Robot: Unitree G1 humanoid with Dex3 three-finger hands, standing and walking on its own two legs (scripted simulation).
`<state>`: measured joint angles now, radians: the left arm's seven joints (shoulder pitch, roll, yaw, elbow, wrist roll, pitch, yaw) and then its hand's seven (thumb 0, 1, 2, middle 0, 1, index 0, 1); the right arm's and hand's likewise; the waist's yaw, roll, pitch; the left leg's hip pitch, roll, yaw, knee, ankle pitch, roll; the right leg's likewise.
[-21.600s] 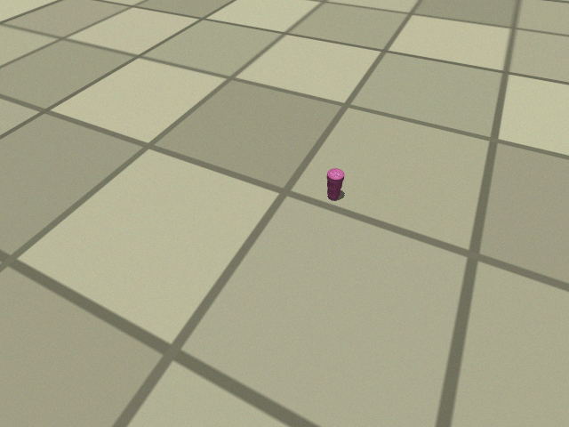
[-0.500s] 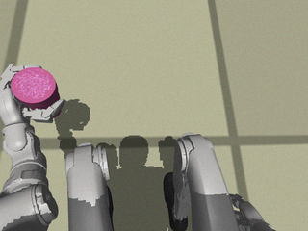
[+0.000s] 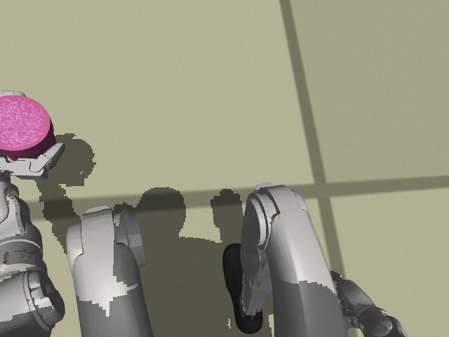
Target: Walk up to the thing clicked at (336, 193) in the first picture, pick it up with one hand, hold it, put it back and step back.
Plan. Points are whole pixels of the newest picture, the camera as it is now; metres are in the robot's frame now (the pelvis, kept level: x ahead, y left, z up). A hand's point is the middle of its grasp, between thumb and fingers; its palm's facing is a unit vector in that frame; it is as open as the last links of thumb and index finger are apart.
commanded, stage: crouch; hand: left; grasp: from the side
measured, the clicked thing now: (30, 142) +0.44 +0.28 -0.10
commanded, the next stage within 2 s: lower in 0.04 s
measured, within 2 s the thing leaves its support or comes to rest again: rests again in 1.82 s
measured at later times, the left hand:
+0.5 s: hand (40, 147) +0.44 +0.28 -0.14, palm faces +0.32 -0.95 +0.01, open 10.4 cm
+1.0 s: hand (49, 148) +0.45 +0.28 -0.17, palm faces +0.32 -0.95 +0.00, open 10.4 cm
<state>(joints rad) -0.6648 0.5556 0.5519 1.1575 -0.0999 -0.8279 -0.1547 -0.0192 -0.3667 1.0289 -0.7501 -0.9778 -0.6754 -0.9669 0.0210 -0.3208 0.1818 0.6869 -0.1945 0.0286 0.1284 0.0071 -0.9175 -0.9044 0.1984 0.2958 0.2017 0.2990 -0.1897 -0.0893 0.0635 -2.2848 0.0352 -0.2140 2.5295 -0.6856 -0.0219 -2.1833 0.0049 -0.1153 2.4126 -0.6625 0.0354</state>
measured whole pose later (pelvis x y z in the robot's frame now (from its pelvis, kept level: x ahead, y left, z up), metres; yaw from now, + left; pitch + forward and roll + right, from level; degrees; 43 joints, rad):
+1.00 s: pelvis -0.01 +0.01 -0.02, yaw -5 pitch +15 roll -16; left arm -0.70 0.81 0.56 1.43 -0.08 -1.02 -0.05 -0.02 -0.37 1.03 -0.76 -0.97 -0.68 -0.96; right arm -0.13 -0.37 0.45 0.58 -0.33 0.04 0.14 0.00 -0.92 -0.90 0.20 0.30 0.20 0.30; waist -0.27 -0.23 0.27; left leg -2.24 0.03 -0.35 2.65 -0.71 -0.01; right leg -2.09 0.05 -0.21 2.42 -0.63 0.07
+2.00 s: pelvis -0.01 +0.02 -0.02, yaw -8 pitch +12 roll -19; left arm -0.69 0.89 0.55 1.48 -0.09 -1.09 0.00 -0.01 -0.43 0.35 -0.54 -0.45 -0.53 -0.45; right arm -0.17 -0.37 0.53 0.54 -0.36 0.04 0.14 0.00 -0.93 -0.90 0.20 0.30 0.20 0.30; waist -0.27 -0.29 0.31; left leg -2.22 0.04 -0.40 2.67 -0.72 0.00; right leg -2.05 0.08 -0.25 2.39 -0.62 0.08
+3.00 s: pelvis -0.01 +0.01 +0.08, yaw +2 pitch +31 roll -8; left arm -0.38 0.70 0.49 0.79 0.07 -0.22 -0.04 -0.01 -0.52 0.08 -0.07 -0.06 -0.06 -0.06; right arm 0.08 -0.27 0.05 0.60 -0.01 0.15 0.06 0.01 -0.91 -0.90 0.20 0.30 0.20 0.30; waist -0.05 -0.01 -0.10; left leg -2.16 0.06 -0.11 2.27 -0.66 0.03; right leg -2.07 -0.01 -0.06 2.17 -0.65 0.04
